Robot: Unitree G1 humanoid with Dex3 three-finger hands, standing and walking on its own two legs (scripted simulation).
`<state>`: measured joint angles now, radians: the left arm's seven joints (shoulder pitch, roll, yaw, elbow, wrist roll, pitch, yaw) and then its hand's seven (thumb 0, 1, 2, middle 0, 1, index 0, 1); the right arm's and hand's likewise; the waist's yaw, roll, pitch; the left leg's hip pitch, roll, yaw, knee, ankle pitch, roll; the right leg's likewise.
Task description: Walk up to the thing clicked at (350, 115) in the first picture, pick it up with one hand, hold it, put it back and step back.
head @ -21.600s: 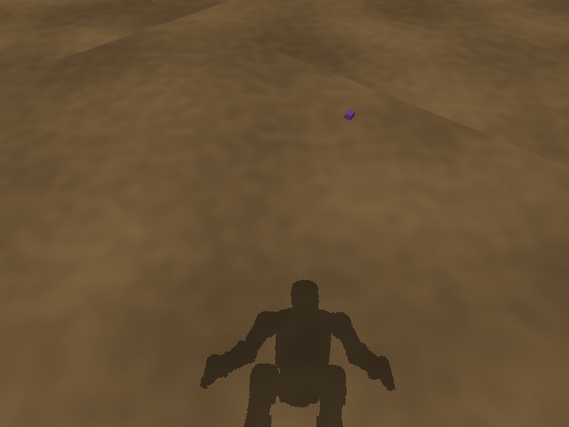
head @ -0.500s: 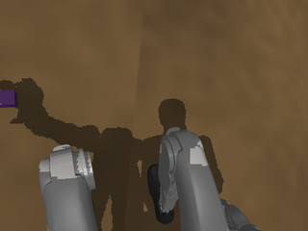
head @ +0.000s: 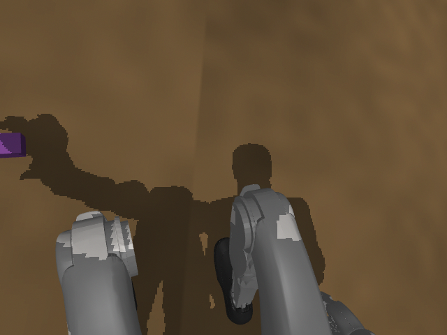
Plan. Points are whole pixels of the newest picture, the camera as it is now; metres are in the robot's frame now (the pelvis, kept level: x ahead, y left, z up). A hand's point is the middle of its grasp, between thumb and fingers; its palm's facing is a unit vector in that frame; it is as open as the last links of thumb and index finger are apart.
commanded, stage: rise first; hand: left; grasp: from above
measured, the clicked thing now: (5, 145) +0.47 +0.36 -0.29
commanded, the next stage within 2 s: none
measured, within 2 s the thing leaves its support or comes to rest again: neither
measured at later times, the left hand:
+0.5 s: hand out of the picture +0.42 +0.39 -0.15, palm faces -0.44 -0.09 -0.89, open 12.1 cm
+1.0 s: hand out of the picture +0.42 +0.39 -0.16, palm faces -0.45 -0.09 -0.89, open 12.0 cm
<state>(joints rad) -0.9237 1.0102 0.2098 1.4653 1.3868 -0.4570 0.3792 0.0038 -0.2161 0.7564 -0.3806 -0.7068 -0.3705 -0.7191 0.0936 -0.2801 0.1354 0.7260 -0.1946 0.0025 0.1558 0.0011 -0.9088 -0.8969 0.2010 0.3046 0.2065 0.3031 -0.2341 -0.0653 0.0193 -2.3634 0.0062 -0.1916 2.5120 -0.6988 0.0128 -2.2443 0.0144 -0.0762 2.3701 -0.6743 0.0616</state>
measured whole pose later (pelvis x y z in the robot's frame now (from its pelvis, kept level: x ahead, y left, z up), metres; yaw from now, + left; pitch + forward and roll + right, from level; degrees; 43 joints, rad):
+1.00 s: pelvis +0.00 +0.00 +0.00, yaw +0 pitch +30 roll -12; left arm -0.95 1.02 0.19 1.50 1.40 -0.46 0.37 0.00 -0.18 0.73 -0.43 -0.65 -0.41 -0.67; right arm 0.10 -0.29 0.14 0.71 -0.19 -0.01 0.15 0.00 -0.91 -0.89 0.20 0.30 0.21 0.30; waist -0.25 -0.06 0.02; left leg -2.37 0.00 -0.19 2.51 -0.69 0.01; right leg -2.25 0.01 -0.07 2.38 -0.67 0.06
